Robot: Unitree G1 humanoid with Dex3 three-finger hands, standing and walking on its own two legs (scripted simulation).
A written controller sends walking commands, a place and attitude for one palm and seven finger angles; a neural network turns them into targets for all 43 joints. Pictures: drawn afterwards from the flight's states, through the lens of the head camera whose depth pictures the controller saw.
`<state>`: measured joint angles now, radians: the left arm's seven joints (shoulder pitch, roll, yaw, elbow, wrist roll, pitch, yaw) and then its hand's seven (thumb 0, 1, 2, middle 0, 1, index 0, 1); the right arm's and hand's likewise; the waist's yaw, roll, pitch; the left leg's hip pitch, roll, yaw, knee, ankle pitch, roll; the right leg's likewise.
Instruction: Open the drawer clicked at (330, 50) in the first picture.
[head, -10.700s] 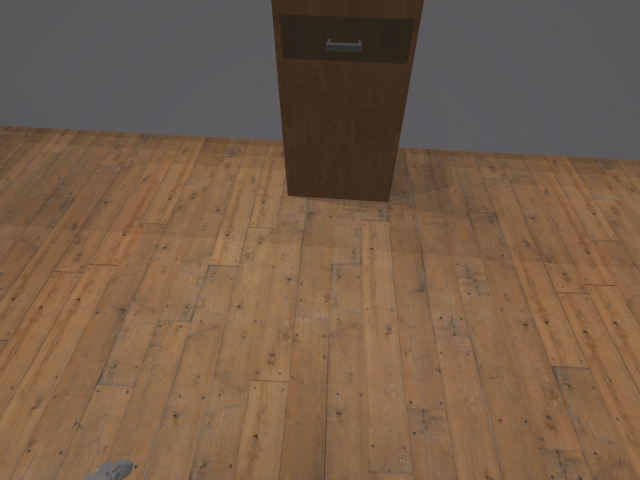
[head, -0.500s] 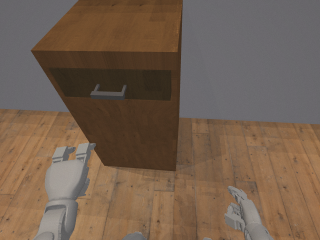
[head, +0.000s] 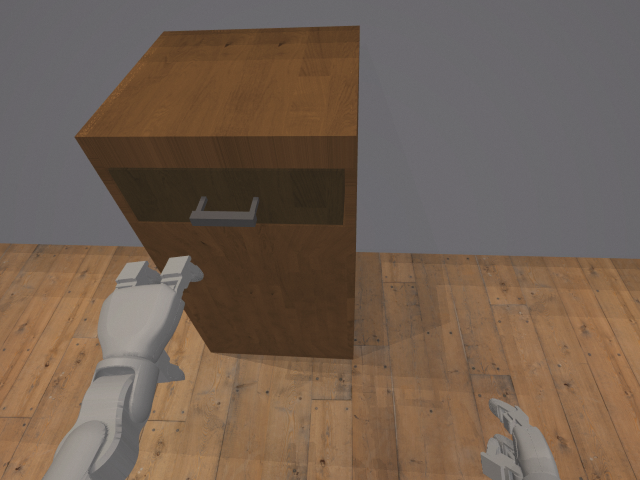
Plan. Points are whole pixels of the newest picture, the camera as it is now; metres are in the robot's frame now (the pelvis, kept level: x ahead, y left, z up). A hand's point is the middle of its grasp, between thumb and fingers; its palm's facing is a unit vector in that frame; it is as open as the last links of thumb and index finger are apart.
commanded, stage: raise the hand with hooked fingers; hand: left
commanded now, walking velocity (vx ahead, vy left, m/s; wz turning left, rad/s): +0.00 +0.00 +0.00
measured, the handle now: (226, 210) +0.56 +0.25 -0.03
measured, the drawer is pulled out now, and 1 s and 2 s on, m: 0.00 0.00 0.00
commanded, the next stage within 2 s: move the hooked fingers above the handle in 0.74 s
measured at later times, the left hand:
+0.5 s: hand (162, 275) +0.32 +0.24 +0.09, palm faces +0.01 -0.07 -1.00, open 13.8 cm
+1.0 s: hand (170, 277) +0.33 +0.24 +0.08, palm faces +0.01 -0.07 -1.00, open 13.8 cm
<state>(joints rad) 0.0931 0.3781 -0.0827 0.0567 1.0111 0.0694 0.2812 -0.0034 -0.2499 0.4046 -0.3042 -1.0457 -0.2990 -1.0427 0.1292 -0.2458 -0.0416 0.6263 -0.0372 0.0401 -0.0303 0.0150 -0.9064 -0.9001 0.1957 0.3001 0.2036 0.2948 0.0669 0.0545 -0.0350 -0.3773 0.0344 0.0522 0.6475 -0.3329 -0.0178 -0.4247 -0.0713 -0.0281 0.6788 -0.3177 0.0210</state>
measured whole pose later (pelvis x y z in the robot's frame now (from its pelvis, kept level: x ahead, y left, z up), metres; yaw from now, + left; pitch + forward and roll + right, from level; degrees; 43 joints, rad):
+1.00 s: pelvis +0.02 +0.00 +0.01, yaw +1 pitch +3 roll +1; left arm -0.14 0.44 -0.08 0.18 0.97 0.00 0.11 0.00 -0.49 0.30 -0.32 -1.20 -0.31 -1.20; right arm 0.13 -0.24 -0.02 0.65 -0.01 0.07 -0.04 0.01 -0.91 -0.90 0.20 0.30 0.20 0.29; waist 0.08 0.07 -0.02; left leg -0.28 0.03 0.03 0.50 -0.28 -0.02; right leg -0.32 -0.07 -0.05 0.53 -0.27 0.02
